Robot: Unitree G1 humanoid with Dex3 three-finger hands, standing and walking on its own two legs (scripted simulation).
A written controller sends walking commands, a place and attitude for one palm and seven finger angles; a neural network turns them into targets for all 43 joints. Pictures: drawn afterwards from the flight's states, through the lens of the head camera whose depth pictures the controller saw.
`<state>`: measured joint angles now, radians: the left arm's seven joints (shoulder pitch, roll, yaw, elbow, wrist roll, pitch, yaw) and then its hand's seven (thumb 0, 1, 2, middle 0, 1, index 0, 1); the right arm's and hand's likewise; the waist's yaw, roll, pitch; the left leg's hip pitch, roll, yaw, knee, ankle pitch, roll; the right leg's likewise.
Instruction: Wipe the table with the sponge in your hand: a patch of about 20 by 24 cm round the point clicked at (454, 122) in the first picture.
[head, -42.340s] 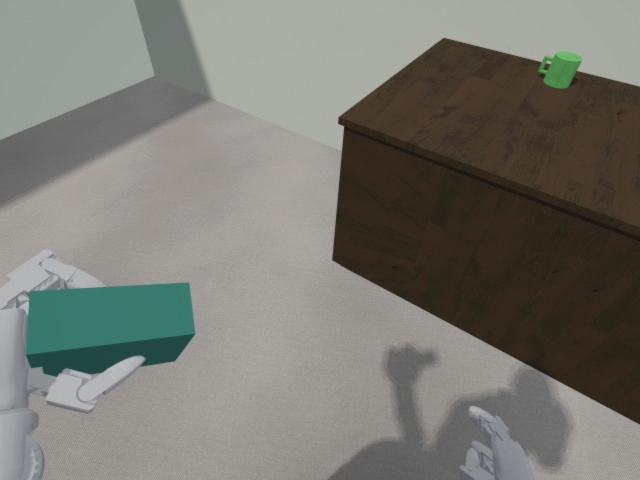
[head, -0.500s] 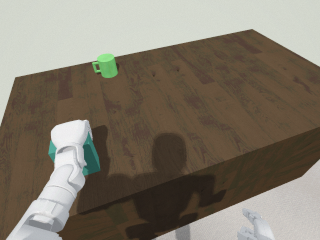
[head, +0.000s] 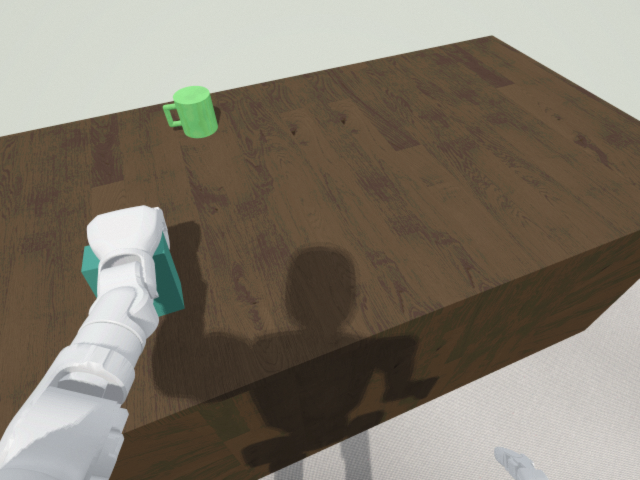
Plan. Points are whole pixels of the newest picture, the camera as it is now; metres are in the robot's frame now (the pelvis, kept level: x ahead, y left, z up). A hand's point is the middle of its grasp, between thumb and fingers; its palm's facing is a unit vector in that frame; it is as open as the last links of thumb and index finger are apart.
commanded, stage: wipe forward along the middle lane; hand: left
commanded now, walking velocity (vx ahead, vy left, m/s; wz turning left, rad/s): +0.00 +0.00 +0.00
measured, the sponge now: (142, 289) +0.37 +0.29 -0.01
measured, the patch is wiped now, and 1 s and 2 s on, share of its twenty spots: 0.95 0.95 0.95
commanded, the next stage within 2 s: slide back across to the first lane in 0.62 s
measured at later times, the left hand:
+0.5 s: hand (134, 234) +0.44 +0.31 +0.05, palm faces -0.11 +0.02 -0.99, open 9.6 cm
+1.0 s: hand (121, 223) +0.46 +0.34 +0.05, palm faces -0.08 -0.01 -1.00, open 9.6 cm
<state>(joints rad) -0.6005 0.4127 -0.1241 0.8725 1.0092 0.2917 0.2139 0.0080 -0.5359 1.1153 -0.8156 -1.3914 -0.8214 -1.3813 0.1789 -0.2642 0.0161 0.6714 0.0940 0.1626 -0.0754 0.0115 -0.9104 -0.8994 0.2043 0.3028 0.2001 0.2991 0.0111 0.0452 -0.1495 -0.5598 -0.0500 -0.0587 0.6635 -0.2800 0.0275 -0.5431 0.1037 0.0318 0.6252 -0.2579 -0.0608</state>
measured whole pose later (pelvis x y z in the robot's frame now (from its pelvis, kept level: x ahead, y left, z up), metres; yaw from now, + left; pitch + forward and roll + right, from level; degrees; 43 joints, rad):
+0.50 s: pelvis +0.00 +0.01 +0.00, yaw -1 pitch +14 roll -2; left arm -0.77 0.51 -0.07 1.07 1.04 0.23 0.22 0.01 -0.54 1.12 -0.82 -1.39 -0.82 -1.38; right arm 0.24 -0.27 0.01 0.69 0.08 0.16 -0.06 0.01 -0.91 -0.90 0.21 0.30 0.20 0.30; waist -0.05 0.04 -0.15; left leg -0.65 -0.04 -0.06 0.70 -0.30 0.04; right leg -0.62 0.11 0.03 0.63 -0.26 -0.05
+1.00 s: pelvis +0.01 +0.03 +0.00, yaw -2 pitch +15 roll -2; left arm -0.78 0.56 0.03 1.11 1.06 0.18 0.24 0.01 -0.53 1.12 -0.80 -1.41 -0.80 -1.41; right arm 0.29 -0.26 0.01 0.70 0.08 0.15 -0.04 0.01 -0.91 -0.90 0.21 0.30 0.20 0.30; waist -0.07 0.04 -0.16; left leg -0.66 -0.04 -0.03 0.71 -0.31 0.06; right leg -0.62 0.11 0.06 0.62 -0.26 -0.03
